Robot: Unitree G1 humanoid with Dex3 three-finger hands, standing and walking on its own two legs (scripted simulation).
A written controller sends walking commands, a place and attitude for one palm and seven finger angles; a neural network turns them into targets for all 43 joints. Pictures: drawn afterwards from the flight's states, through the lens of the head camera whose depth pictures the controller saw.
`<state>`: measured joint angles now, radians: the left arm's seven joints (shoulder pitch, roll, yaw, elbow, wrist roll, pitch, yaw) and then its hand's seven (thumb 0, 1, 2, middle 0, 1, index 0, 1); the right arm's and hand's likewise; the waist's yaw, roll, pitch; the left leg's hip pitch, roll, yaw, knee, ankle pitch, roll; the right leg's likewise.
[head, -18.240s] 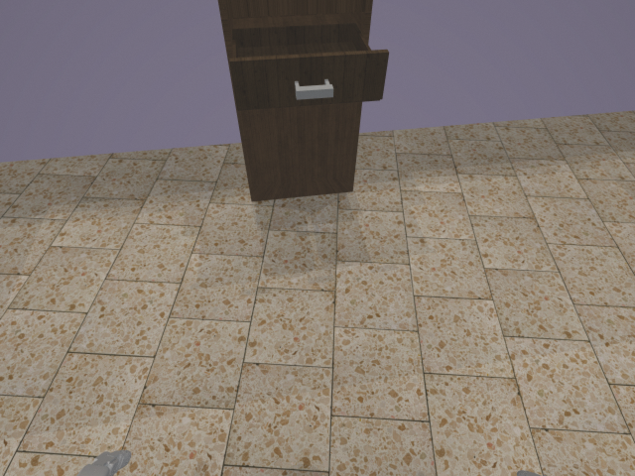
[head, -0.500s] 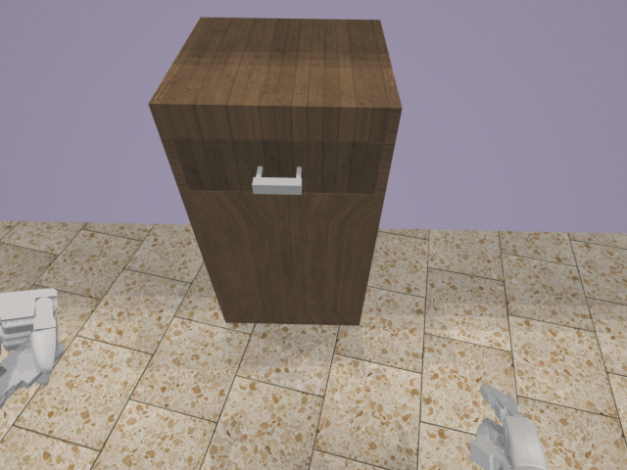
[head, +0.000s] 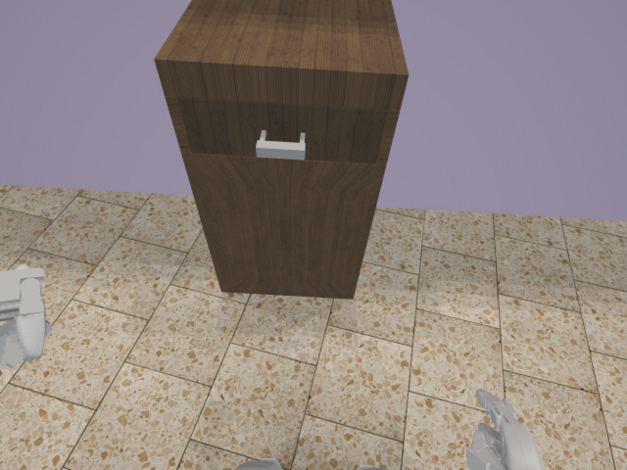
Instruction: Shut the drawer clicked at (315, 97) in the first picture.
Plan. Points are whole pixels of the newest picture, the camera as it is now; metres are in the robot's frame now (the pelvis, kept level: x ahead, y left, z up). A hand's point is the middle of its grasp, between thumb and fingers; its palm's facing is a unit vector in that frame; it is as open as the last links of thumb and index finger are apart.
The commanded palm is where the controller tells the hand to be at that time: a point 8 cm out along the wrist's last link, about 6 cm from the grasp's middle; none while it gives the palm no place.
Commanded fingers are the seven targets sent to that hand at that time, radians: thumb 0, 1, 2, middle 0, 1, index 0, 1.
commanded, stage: step back with the hand held close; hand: left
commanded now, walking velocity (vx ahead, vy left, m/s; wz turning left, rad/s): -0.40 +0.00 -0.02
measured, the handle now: (282, 143) +0.74 +0.10 -0.04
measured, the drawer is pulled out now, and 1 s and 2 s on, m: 0.00 0.00 0.00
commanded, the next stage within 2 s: stop stepping back and stand still in 0.76 s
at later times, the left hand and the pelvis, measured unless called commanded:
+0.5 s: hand (63, 384) +0.16 +0.21 +0.17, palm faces +0.29 -0.83 -0.47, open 3.2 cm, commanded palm +0.09 +0.25 +0.19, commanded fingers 0.00 0.90 0.90 -1.40 -1.60 -1.40 -1.60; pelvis -0.06 -0.02 +0.01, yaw -4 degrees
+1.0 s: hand out of the picture +0.00 +0.22 +0.17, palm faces +0.24 -0.85 -0.47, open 3.2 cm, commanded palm -0.04 +0.27 +0.19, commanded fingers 0.00 0.90 0.90 -1.40 -1.60 -1.40 -1.60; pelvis -0.19 -0.01 +0.01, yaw -3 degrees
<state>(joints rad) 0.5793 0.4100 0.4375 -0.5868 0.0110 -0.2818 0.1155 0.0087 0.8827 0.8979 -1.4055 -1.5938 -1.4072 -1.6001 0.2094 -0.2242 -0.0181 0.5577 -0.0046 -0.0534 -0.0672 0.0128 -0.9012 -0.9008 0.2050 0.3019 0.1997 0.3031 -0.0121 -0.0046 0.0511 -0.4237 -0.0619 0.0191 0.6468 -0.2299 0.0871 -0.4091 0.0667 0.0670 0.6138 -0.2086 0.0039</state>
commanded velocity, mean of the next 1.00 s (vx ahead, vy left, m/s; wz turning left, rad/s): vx -0.29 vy -0.01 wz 0.01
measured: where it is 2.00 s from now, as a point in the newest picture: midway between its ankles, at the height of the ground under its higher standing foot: outside the picture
